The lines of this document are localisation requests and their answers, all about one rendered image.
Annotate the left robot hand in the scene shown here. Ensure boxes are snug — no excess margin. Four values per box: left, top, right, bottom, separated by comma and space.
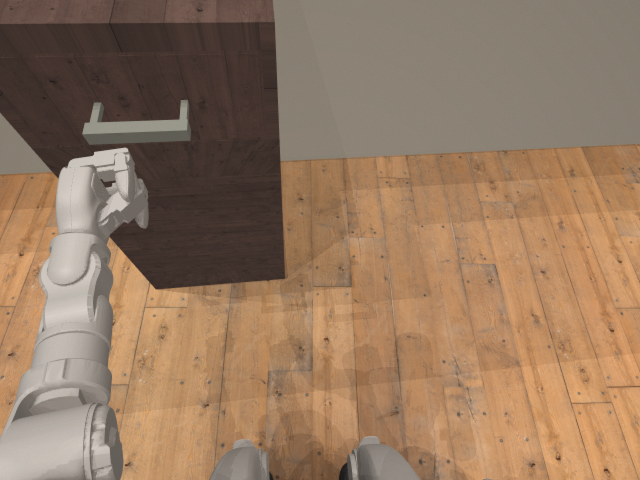
56, 148, 149, 245

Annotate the robot left upper arm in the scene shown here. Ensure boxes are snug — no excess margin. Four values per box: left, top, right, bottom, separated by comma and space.
0, 403, 124, 480

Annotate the cabinet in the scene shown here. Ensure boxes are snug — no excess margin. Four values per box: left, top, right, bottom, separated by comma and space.
0, 0, 285, 289

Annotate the robot left forearm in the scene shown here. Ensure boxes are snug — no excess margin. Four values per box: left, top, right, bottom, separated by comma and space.
0, 232, 113, 446

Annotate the handle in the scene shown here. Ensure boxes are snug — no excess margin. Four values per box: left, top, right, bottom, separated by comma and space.
82, 100, 191, 145

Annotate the drawer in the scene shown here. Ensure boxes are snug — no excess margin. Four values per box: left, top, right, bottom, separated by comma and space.
0, 50, 265, 146

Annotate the left robot thigh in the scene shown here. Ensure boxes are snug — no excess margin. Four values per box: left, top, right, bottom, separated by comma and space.
209, 447, 270, 480

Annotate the right robot shin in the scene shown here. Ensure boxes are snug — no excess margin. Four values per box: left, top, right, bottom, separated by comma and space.
356, 436, 380, 450

